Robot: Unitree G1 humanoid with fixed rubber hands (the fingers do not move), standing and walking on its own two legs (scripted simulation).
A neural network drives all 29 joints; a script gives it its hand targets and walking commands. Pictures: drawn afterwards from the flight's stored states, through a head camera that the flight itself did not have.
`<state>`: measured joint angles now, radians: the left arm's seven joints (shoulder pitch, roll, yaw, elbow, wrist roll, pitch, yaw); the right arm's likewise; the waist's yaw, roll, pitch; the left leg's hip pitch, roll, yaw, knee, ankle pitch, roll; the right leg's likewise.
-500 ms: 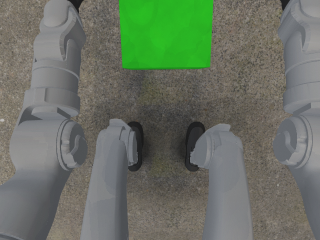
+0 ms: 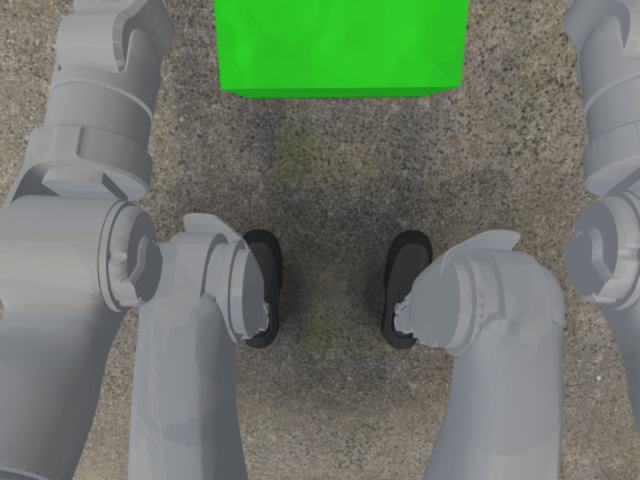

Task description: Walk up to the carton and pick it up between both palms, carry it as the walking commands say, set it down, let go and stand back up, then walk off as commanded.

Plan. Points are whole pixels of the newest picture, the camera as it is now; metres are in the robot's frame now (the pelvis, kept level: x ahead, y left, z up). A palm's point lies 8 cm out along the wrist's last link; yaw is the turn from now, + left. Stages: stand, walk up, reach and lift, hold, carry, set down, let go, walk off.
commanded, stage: reach and lift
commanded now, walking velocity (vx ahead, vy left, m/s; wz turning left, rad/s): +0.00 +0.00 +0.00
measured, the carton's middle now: out of the picture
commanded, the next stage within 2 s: none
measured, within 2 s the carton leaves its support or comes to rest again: neither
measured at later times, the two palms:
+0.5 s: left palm out of the picture +0.56 +0.19 -0.24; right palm out of the picture +0.57 -0.19 -0.25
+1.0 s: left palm out of the picture +0.56 +0.19 -0.24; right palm out of the picture +0.58 -0.18 -0.24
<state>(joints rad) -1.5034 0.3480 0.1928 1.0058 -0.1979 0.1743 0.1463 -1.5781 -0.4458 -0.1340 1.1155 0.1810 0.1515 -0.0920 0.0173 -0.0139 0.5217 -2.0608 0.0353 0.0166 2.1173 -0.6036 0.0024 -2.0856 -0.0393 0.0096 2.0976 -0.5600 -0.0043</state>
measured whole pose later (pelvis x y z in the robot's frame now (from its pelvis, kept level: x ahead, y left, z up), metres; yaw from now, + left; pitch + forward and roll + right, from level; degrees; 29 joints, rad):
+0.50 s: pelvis +0.01 +0.00 -0.05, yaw +1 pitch +34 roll +0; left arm -1.58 0.37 0.12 1.14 -0.26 0.10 0.13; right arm -1.57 -0.46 -0.10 1.20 0.21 0.07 -0.09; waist 0.02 0.00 0.52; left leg -2.23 0.02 0.02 2.27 -0.63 0.00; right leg -2.25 -0.05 0.02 2.26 -0.59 0.00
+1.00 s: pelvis +0.01 +0.00 -0.05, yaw +1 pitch +33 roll +0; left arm -1.57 0.37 0.08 1.14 -0.27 0.09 0.14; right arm -1.60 -0.46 -0.03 1.20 0.23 0.06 -0.07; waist 0.02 0.00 0.52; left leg -2.23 0.02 0.02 2.27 -0.63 0.00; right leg -2.25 -0.05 0.02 2.26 -0.59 0.00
